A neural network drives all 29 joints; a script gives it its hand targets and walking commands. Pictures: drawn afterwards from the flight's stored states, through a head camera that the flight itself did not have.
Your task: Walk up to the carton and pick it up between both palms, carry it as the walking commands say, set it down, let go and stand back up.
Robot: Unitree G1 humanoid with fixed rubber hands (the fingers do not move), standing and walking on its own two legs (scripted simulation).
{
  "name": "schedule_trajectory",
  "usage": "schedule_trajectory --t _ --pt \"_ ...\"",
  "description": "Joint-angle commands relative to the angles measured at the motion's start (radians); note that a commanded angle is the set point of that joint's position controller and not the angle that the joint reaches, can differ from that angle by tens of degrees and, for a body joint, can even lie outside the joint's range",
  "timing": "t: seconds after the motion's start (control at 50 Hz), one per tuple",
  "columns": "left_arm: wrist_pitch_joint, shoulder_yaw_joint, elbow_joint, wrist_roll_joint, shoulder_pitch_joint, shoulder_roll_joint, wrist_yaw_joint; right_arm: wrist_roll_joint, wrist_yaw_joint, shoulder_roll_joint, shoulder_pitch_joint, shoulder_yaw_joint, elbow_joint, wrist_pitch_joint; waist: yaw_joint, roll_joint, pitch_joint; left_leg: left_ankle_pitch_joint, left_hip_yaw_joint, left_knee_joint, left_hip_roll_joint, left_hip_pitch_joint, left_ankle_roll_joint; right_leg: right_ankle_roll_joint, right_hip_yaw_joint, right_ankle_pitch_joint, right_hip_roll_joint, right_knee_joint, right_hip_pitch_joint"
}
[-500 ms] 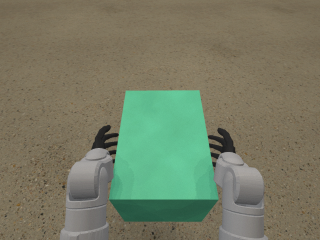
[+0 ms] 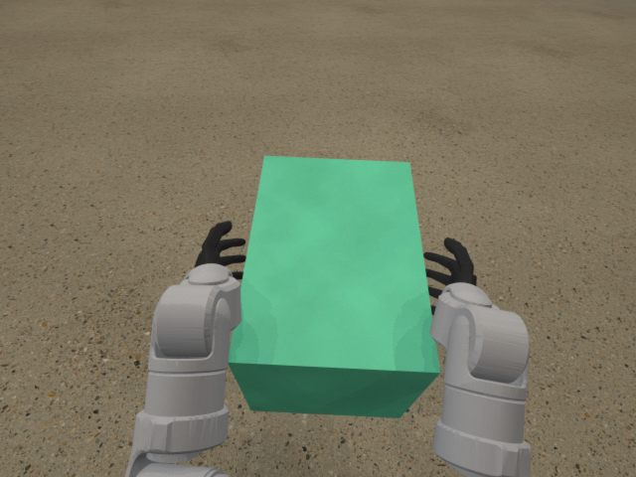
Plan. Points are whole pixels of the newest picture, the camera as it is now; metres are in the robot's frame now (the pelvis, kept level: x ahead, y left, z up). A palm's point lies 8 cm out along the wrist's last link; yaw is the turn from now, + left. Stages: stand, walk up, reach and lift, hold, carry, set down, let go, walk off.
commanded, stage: carry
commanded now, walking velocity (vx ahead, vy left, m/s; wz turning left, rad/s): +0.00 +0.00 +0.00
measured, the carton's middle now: (331, 285) +0.38 -0.01 +0.06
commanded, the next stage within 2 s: hold in 1.42 s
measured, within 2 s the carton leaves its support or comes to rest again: neither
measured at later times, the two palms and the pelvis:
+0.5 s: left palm (210, 291) +0.30 +0.13 +0.14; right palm (459, 315) +0.29 -0.14 +0.13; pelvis -0.02 +0.00 +0.00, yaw +0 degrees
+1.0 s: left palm (208, 288) +0.32 +0.14 +0.12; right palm (444, 305) +0.31 -0.13 +0.12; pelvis +0.00 +0.01 +0.00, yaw +0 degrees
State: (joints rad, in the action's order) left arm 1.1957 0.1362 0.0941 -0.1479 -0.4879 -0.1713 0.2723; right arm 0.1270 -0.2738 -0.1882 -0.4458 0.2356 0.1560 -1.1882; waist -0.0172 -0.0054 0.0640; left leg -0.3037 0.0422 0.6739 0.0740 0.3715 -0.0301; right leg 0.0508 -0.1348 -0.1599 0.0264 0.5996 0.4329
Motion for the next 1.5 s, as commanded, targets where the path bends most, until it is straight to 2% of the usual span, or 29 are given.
schedule_trajectory --t 0.0,0.16,0.2,0.24,0.36,0.46,0.52,0.6,0.62,0.7,0.8,0.86,0.9,0.92,0.96,0.98,1.02,1.06,1.08,1.14,1.18,1.2,1.22,1.34,1.36,1.4,1.42,1.44,1.48 --pt "-0.013 -0.443 -0.155 0.259 -0.394 -0.883 -0.201 -0.282 0.211 -0.790 -0.546 -0.559 -0.101 0.019 0.033 0.066 0.249 -0.098 0.008 -0.082 -0.037 -0.048 0.045 0.025 0.234 -0.497 0.198 -0.297 -0.048" --pt "-0.047 -0.464 -0.109 0.273 -0.548 -0.908 -0.211 -0.286 0.227 -0.849 -0.637 -0.562 -0.130 0.052 0.052 0.087 0.222 -0.177 -0.039 -0.064 -0.028 -0.105 0.080 -0.031 0.130 -0.472 0.120 -0.195 0.090" --pt "-0.045 -0.445 -0.189 0.269 -0.549 -0.936 -0.211 -0.318 0.220 -0.847 -0.788 -0.597 -0.082 0.065 0.029 -0.015 0.197 -0.188 -0.143 -0.260 0.039 0.020 0.084 -0.022 0.106 -0.325 0.056 -0.078 -0.051" --pt "-0.051 -0.446 -0.171 0.252 -0.467 -0.905 -0.205 -0.286 0.226 -0.813 -0.594 -0.553 -0.147 0.056 0.023 -0.099 0.222 -0.175 -0.138 -0.309 0.069 0.051 0.079 -0.014 0.080 -0.206 0.029 0.006 -0.131" --pt "-0.062 -0.431 -0.162 0.269 -0.647 -0.879 -0.200 -0.287 0.212 -0.816 -0.771 -0.547 -0.156 0.070 0.019 0.106 0.224 -0.136 -0.042 -0.133 -0.037 0.022 0.057 0.002 0.237 -0.468 0.138 -0.262 -0.077" --pt "-0.057 -0.408 -0.205 0.246 -0.541 -0.895 -0.194 -0.285 0.211 -0.820 -0.709 -0.542 -0.163 0.067 0.028 0.060 0.221 -0.107 -0.017 -0.050 -0.052 -0.032 0.062 -0.005 0.212 -0.486 0.142 -0.266 0.016" --pt "-0.060 -0.394 -0.208 0.240 -0.523 -0.887 -0.193 -0.291 0.210 -0.824 -0.744 -0.555 -0.167 0.069 0.029 0.133 0.209 -0.090 -0.016 -0.014 -0.062 -0.046 0.061 -0.012 0.198 -0.495 0.125 -0.272 0.045" --pt "-0.067 -0.428 -0.104 0.283 -0.667 -0.897 -0.176 -0.330 0.196 -0.843 -0.829 -0.564 -0.092 0.081 0.024 0.025 0.238 -0.087 -0.080 -0.154 -0.002 -0.031 0.067 -0.005 0.187 -0.415 0.123 -0.219 -0.059" --pt "-0.058 -0.409 -0.209 0.247 -0.526 -0.897 -0.188 -0.278 0.203 -0.819 -0.702 -0.538 -0.171 0.072 0.021 0.056 0.248 -0.084 -0.084 -0.180 -0.002 -0.011 0.068 -0.010 0.162 -0.383 0.094 -0.192 -0.062" --pt "-0.070 -0.459 -0.126 0.270 -0.490 -0.936 -0.195 -0.283 0.214 -0.850 -0.576 -0.544 -0.152 0.080 0.016 -0.053 0.280 -0.019 -0.082 -0.214 0.020 -0.004 0.056 0.003 0.148 -0.169 0.088 -0.133 -0.184" --pt "-0.078 -0.457 -0.097 0.280 -0.580 -0.936 -0.212 -0.340 0.228 -0.875 -0.787 -0.627 -0.037 0.091 0.009 0.008 0.286 0.022 -0.093 -0.205 0.030 -0.015 0.059 -0.002 0.153 -0.145 0.104 -0.166 -0.206" --pt "-0.070 -0.488 -0.052 0.289 -0.444 -0.963 -0.226 -0.303 0.237 -0.892 -0.555 -0.593 -0.068 0.077 0.016 -0.006 0.318 0.056 -0.078 -0.194 0.029 -0.037 0.058 0.004 0.151 -0.103 0.113 -0.162 -0.232" --pt "-0.074 -0.467 -0.038 0.291 -0.614 -0.949 -0.218 -0.346 0.239 -0.906 -0.776 -0.625 -0.042 0.083 0.010 -0.002 0.287 0.043 -0.092 -0.199 0.027 0.000 0.059 0.003 0.147 -0.085 0.104 -0.152 -0.244" --pt "-0.064 -0.470 -0.078 0.275 -0.426 -0.968 -0.230 -0.326 0.250 -0.920 -0.583 -0.621 -0.078 0.069 0.011 0.015 0.303 0.035 -0.082 -0.202 0.027 -0.015 0.058 0.002 0.149 -0.136 0.113 -0.166 -0.232" --pt "-0.077 -0.478 -0.026 0.305 -0.609 -0.937 -0.221 -0.355 0.239 -0.883 -0.777 -0.622 -0.024 0.085 0.009 -0.007 0.278 0.042 -0.079 -0.188 0.024 -0.028 0.052 0.008 0.161 -0.130 0.114 -0.187 -0.207" --pt "-0.066 -0.474 -0.059 0.271 -0.449 -0.952 -0.231 -0.311 0.255 -0.899 -0.559 -0.595 -0.100 0.067 0.010 -0.008 0.286 0.044 -0.083 -0.204 0.028 -0.026 0.058 0.009 0.161 -0.138 0.113 -0.174 -0.207" --pt "-0.068 -0.463 -0.108 0.273 -0.420 -0.965 -0.238 -0.313 0.252 -0.892 -0.594 -0.609 -0.073 0.075 0.009 0.012 0.300 0.034 -0.081 -0.196 0.016 -0.024 0.058 0.005 0.172 -0.171 0.116 -0.186 -0.201" --pt "-0.084 -0.490 -0.002 0.316 -0.672 -0.960 -0.228 -0.349 0.244 -0.905 -0.812 -0.622 -0.030 0.087 0.010 -0.047 0.286 0.032 -0.076 -0.204 0.025 -0.019 0.042 0.000 0.160 -0.141 0.112 -0.168 -0.198" --pt "-0.067 -0.474 -0.050 0.271 -0.443 -0.953 -0.237 -0.315 0.260 -0.920 -0.557 -0.605 -0.109 0.067 0.012 0.019 0.299 0.034 -0.095 -0.208 0.030 -0.023 0.060 0.005 0.148 -0.157 0.106 -0.172 -0.211" --pt "-0.071 -0.492 -0.054 0.282 -0.340 -0.993 -0.260 -0.325 0.266 -0.934 -0.540 -0.647 -0.016 0.078 0.011 0.031 0.312 0.036 -0.078 -0.180 0.020 -0.049 0.055 0.003 0.172 -0.144 0.126 -0.200 -0.221" --pt "-0.093 -0.495 0.037 0.333 -0.725 -0.950 -0.231 -0.366 0.245 -0.905 -0.868 -0.628 0.006 0.097 0.013 -0.032 0.305 0.038 -0.080 -0.189 0.022 -0.034 0.048 0.000 0.160 -0.133 0.119 -0.178 -0.203" --pt "-0.068 -0.479 -0.046 0.278 -0.374 -0.978 -0.248 -0.322 0.266 -0.928 -0.517 -0.623 -0.069 0.071 0.010 -0.004 0.322 0.057 -0.087 -0.198 0.027 -0.023 0.061 0.001 0.138 -0.127 0.115 -0.163 -0.235" --pt "-0.094 -0.502 0.021 0.317 -0.537 -0.979 -0.249 -0.343 0.263 -0.942 -0.648 -0.638 -0.040 0.092 0.014 -0.006 0.331 0.048 -0.092 -0.204 0.035 -0.043 0.064 0.004 0.156 -0.105 0.110 -0.150 -0.242" --pt "-0.072 -0.484 -0.062 0.275 -0.362 -0.995 -0.263 -0.310 0.275 -0.939 -0.540 -0.622 -0.065 0.079 0.013 0.006 0.301 -0.017 -0.087 -0.201 0.011 -0.019 0.063 -0.002 0.180 -0.257 0.123 -0.207 -0.182" --pt "-0.099 -0.493 0.049 0.320 -0.660 -0.960 -0.249 -0.363 0.263 -0.939 -0.822 -0.652 0.004 0.100 0.010 0.039 0.303 -0.013 -0.092 -0.201 0.017 -0.003 0.055 -0.007 0.149 -0.230 0.116 -0.192 -0.195" --pt "-0.072 -0.487 -0.022 0.284 -0.337 -0.980 -0.262 -0.301 0.274 -0.939 -0.457 -0.604 -0.095 0.074 0.013 -0.021 0.312 0.032 -0.099 -0.223 0.033 -0.014 0.070 -0.006 0.144 -0.146 0.111 -0.154 -0.204" --pt "-0.187 -0.136 -0.373 -0.067 0.014 -0.629 -0.322 0.031 0.333 -0.588 -0.106 -0.253 -0.445 0.184 -0.046 -0.089 -0.105 -0.087 -0.091 -0.337 -0.141 -0.075 0.040 -0.052 0.206 -0.151 -0.063 -0.254 -0.458" --pt "-0.289 -0.111 -0.692 -0.018 -0.014 -0.598 -0.347 -0.013 0.352 -0.571 -0.148 -0.269 -0.712 0.281 -0.029 -0.076 -0.097 -0.053 -0.107 -0.342 -0.144 -0.038 0.034 -0.044 0.205 -0.082 -0.066 -0.233 -0.472" --pt "-0.460 -0.335 -0.348 0.089 -0.118 -0.746 -0.392 -0.108 0.394 -0.739 -0.205 -0.455 -0.423 0.446 -0.005 -0.052 0.090 0.248 -0.139 -0.295 -0.146 -0.131 0.019 -0.057 0.191 0.214 -0.067 -0.193 -0.528"
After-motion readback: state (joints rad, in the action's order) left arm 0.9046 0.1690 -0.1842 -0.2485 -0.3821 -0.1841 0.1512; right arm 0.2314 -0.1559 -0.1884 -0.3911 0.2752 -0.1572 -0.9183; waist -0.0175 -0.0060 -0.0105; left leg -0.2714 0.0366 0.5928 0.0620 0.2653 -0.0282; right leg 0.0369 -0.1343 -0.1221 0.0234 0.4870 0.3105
